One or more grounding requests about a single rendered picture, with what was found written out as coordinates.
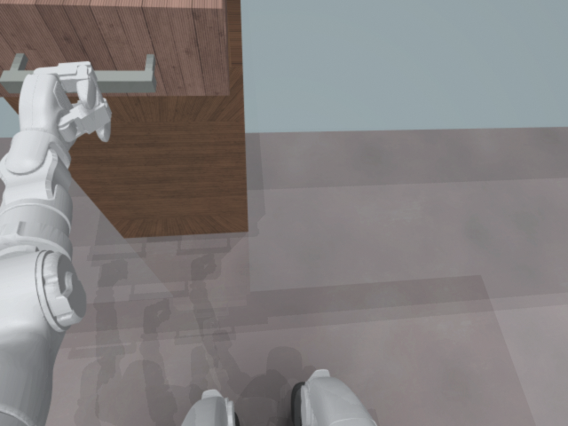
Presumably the cabinet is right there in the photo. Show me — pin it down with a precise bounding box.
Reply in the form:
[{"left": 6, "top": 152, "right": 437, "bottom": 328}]
[{"left": 4, "top": 0, "right": 249, "bottom": 238}]

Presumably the drawer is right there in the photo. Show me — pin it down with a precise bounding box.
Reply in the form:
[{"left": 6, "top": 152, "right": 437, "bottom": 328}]
[{"left": 0, "top": 0, "right": 230, "bottom": 97}]

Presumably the robot left hand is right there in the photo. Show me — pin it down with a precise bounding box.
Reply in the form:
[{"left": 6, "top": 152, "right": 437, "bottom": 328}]
[{"left": 19, "top": 61, "right": 112, "bottom": 151}]

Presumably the left robot upper arm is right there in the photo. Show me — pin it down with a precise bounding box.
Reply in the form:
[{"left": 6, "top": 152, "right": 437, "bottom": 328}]
[{"left": 0, "top": 250, "right": 87, "bottom": 426}]

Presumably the handle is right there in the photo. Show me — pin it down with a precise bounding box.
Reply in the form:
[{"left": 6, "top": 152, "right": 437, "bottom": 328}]
[{"left": 0, "top": 53, "right": 156, "bottom": 93}]

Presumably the robot right shin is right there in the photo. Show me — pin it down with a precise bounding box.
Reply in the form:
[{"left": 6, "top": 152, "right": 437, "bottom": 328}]
[{"left": 301, "top": 369, "right": 330, "bottom": 426}]

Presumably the robot left thigh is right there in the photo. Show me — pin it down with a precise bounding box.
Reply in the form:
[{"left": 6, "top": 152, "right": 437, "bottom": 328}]
[{"left": 181, "top": 397, "right": 235, "bottom": 426}]

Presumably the left robot forearm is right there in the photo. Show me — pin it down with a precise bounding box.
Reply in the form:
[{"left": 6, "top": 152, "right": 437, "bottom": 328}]
[{"left": 0, "top": 130, "right": 73, "bottom": 263}]

